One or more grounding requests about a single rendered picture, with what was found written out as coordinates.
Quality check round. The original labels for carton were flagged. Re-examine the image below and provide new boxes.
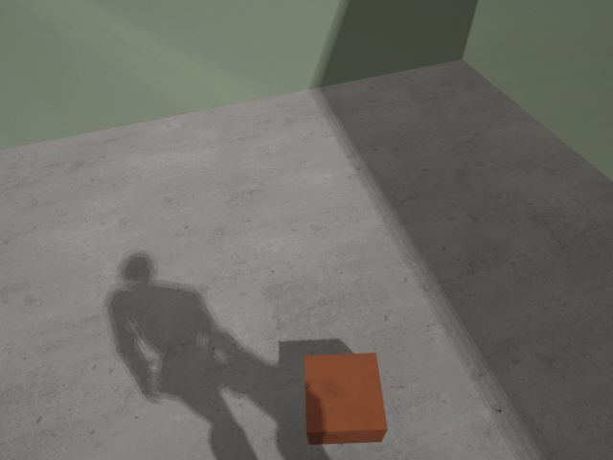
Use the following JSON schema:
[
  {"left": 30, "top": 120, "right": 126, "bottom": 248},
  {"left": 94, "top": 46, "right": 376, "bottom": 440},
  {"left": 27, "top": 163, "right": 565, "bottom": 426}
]
[{"left": 305, "top": 353, "right": 388, "bottom": 445}]

